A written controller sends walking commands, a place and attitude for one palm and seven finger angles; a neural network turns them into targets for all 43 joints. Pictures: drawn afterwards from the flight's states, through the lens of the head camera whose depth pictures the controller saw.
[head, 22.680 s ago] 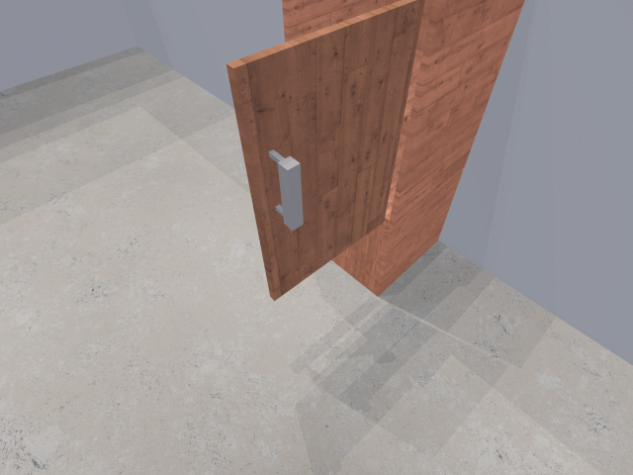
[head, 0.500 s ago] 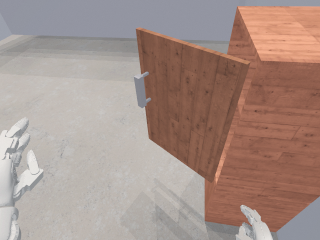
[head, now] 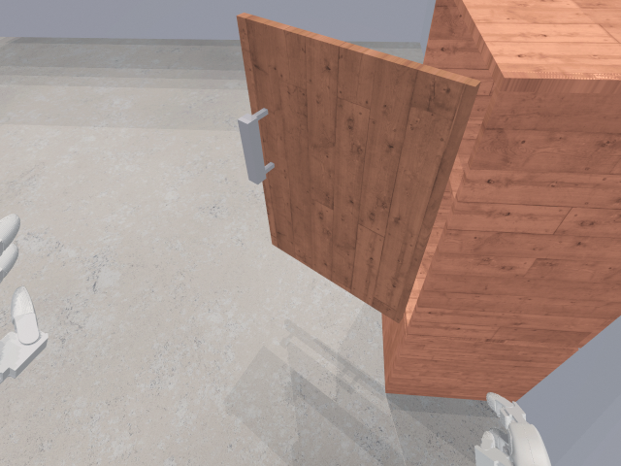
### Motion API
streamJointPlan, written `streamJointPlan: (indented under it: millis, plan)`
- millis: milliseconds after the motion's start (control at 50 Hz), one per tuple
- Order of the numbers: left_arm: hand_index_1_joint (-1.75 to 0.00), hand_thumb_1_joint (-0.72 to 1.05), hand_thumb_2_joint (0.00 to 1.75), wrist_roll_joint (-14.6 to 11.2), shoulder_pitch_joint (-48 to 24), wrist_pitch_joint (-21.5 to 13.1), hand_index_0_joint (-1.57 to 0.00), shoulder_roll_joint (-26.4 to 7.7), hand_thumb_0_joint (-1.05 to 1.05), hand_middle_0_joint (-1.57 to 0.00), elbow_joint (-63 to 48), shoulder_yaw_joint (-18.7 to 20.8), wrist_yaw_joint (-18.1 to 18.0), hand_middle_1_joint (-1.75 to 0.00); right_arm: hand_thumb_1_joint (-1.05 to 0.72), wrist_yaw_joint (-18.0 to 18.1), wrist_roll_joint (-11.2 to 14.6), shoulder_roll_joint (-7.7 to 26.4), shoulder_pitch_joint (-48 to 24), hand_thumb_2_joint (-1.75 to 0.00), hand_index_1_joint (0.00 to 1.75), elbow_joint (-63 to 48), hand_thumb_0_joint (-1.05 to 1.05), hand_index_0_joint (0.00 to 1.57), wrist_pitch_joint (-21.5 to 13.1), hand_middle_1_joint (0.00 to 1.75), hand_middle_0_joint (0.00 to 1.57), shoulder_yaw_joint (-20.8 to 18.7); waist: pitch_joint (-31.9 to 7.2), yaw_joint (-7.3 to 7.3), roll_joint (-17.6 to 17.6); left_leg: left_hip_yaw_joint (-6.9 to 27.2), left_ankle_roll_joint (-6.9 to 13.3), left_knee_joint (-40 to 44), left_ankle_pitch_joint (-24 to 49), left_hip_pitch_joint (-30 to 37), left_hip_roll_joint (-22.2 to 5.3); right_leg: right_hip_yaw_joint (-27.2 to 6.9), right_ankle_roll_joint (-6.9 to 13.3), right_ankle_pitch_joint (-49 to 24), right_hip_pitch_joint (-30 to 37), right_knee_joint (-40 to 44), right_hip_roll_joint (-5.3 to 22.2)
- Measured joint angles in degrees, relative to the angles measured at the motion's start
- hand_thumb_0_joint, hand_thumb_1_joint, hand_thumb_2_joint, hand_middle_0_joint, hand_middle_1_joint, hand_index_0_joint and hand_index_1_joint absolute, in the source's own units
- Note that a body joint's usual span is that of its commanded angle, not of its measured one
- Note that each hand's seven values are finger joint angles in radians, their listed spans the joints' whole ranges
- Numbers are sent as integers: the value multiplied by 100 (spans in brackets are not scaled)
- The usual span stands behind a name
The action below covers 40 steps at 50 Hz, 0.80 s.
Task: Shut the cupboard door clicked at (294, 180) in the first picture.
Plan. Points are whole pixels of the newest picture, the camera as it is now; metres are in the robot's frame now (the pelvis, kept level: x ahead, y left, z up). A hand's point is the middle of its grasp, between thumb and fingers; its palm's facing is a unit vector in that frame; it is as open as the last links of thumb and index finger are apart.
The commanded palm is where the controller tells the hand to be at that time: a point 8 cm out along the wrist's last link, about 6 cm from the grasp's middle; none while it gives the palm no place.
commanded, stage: step back with the hand held close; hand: left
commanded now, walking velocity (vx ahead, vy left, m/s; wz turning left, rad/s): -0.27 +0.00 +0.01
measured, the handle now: (260, 146) +0.68 +0.15 +0.03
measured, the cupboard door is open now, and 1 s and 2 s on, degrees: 57 57 57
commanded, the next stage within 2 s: stop stepping back and stand still in 1.08 s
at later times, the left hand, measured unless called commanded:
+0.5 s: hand out of the picture +0.13 +0.25 +0.17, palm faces +0.48 -0.73 -0.49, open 7.4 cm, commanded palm +0.06 +0.29 +0.18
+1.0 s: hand out of the picture +0.06 +0.28 +0.19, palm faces +0.56 -0.70 -0.44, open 7.4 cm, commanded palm +0.02 +0.28 +0.18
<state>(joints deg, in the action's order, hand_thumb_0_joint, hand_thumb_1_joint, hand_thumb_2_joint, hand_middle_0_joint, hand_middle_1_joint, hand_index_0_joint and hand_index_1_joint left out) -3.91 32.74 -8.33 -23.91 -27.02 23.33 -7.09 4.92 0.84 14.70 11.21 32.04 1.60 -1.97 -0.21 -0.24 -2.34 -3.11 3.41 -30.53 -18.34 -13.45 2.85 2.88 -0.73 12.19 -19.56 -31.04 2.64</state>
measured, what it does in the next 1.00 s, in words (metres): walks backwards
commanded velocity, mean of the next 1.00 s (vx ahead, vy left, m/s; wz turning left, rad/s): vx -0.35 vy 0.00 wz -0.04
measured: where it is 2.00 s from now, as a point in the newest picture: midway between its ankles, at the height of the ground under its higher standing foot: outside the picture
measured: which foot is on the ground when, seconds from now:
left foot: down 0.00-1.00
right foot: down 0.00-0.78, up 0.80-1.00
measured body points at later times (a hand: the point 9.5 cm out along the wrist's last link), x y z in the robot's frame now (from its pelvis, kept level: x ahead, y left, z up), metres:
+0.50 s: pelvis -0.06 -0.02 -0.02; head -0.06 -0.01 +0.43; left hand +0.09 +0.29 +0.20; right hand +0.10 -0.27 -0.09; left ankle -0.03 +0.07 -0.73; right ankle +0.03 -0.14 -0.73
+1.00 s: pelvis -0.12 -0.02 +0.00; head -0.09 +0.01 +0.45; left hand +0.03 +0.31 +0.21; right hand +0.07 -0.23 -0.08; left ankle -0.03 +0.08 -0.73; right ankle -0.28 -0.16 -0.69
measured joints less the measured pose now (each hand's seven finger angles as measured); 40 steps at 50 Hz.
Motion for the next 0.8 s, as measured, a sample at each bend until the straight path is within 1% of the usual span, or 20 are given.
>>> streamJointPlan:
  millis: [60,120,180,280,340,400,440,480,520,580,640,700,740,760,780,800]
  plan:
    - [-31,89,90,-4,-37,-15,-21,-137,2,-21,-79,152,-19,-30,-90,10,-15,-84,19,-89,30,-79,1,20,21,30,20,30,-6,-5,102,-46,23,-83,16,-60,23,-104,-11,-28,-112,-161,9]
    - [-31,89,90,24,-129,-71,-21,-148,1,-21,-69,236,-43,-30,-90,4,-39,-164,64,-89,30,-135,1,20,-14,30,20,90,-49,1,168,-49,39,-199,24,-139,34,-246,-23,-31,-193,-285,-18]
    - [-31,89,90,97,-239,-138,-21,-57,1,-21,11,259,-59,-30,-90,-1,-38,-212,112,-89,30,-154,1,20,-56,30,20,151,-103,2,193,-14,34,-406,-9,-292,19,-323,-78,25,-244,-323,-58]
    - [-31,89,90,220,-374,-204,-21,226,1,-21,158,152,-91,-30,-90,-24,-13,-171,150,-89,30,-151,1,20,-96,30,20,178,-94,-11,132,67,4,-772,-66,-637,-84,-221,-11,-74,-454,-430,-141]
    - [-31,89,90,256,-354,-246,-21,302,1,-21,70,67,-111,-30,-90,-48,-27,-129,187,-89,30,-99,1,20,-145,30,20,162,-56,-5,168,110,-8,-882,-93,-819,-109,-164,18,-161,-563,-409,-153]
    - [-31,89,90,276,-261,-337,-21,234,1,-21,-145,81,-143,-30,-90,-45,-46,-108,236,-89,30,-49,1,20,-213,30,20,160,-5,17,253,127,-19,-848,86,-910,-123,-129,27,-258,-629,-361,-151]
    - [-31,89,90,300,-199,-426,-21,124,2,-21,-276,172,-167,-30,-90,-29,-52,-111,282,-89,30,-32,1,20,-283,30,20,160,19,32,310,129,-32,-852,138,-934,-124,-136,24,-275,-658,-380,-157]
    - [-31,89,90,325,-180,-511,-21,-14,1,-21,-317,301,-186,-30,-90,-7,-55,-129,348,-89,30,-33,1,20,-353,30,20,154,14,72,339,160,-43,-896,125,-952,-114,-235,-3,-252,-654,-459,-210]
    - [-31,89,90,340,-233,-573,-21,-95,1,-21,-281,422,-200,-30,-90,-1,-59,-129,392,-89,30,-27,1,20,-405,30,20,141,-4,66,319,181,-56,-995,86,-988,-129,-258,-3,-179,-676,-545,-242]
    - [-31,89,90,337,-344,-632,-21,-92,1,-21,-137,535,-207,-30,-90,-24,-58,-116,358,-89,30,19,1,20,-436,30,20,114,-20,48,253,167,-79,-1137,28,-1037,-170,-264,50,-165,-725,-659,-282]
    - [-31,89,90,311,-445,-613,-21,30,1,-21,-11,439,-202,-30,-90,-90,-62,-89,287,-89,30,78,1,20,-415,30,20,66,-60,45,204,150,-89,-1273,-257,-1161,-176,-273,61,-216,-799,-644,-279]
    - [-31,89,90,276,-487,-553,-21,132,1,-21,-10,203,-214,-30,-90,-168,-59,-78,187,-89,30,147,1,20,-347,30,20,31,-28,87,251,125,-155,-1256,-476,-1284,-146,-255,48,-379,-845,-468,-203]
    - [-31,89,90,265,-431,-524,-21,112,1,-21,-103,89,-223,-30,-90,-190,-58,-106,120,-89,30,165,1,20,-291,30,20,50,40,136,362,63,-153,-1091,-287,-1312,-132,-242,21,-506,-861,-334,-128]
    - [-31,89,90,261,-365,-523,-21,76,1,-21,-167,71,-228,-30,-90,-186,-57,-127,99,-89,30,153,1,20,-270,30,20,69,71,158,422,27,-117,-977,-82,-1314,-132,-239,11,-534,-878,-289,-102]
    - [-31,89,90,267,-282,-526,-21,36,1,-21,-238,79,-233,-30,-90,-171,-55,-145,92,-89,30,120,1,20,-263,30,20,90,97,178,451,4,-52,-885,145,-1328,-154,-243,-5,-422,-919,-311,-116]
    - [-31,89,90,296,-207,-537,-21,-6,1,-21,-298,108,-234,-30,-90,-145,-59,-157,101,-89,30,77,1,20,-282,30,20,103,124,214,418,21,9,-841,381,-1362,-213,-272,-37,-236,-967,-493,-197]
